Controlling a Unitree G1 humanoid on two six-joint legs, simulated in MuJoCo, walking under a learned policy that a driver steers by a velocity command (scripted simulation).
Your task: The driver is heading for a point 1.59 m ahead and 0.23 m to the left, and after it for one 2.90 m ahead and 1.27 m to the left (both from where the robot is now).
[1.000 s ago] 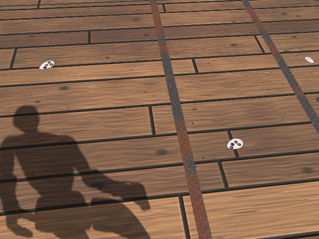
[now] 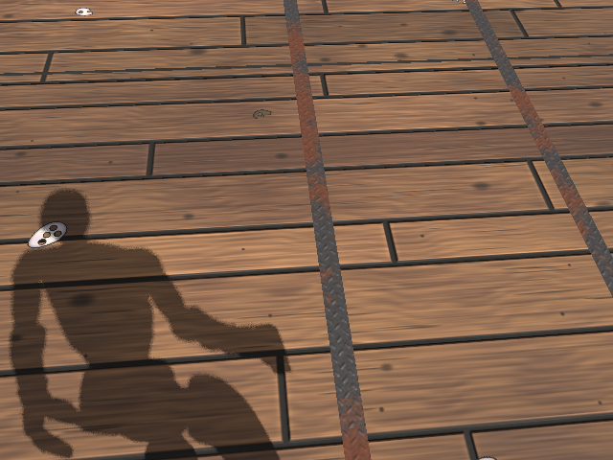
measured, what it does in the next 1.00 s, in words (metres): steps on the spot: right foot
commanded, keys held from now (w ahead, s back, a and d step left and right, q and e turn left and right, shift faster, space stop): no key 1.00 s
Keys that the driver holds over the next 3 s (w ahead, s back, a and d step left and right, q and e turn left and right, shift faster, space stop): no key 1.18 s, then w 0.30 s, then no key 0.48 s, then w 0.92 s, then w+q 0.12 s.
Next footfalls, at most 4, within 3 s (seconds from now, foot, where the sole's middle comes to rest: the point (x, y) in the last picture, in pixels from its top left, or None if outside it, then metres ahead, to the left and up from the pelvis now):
0.22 right None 0.08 -0.14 -0.76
1.82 right None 0.40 -0.11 -0.76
2.18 left None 0.32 0.11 -0.76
2.62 right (393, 389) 0.63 -0.16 -0.76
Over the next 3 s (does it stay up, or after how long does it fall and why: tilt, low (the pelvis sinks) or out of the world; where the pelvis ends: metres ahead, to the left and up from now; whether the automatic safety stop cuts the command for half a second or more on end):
stays up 0.67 -0.07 0.02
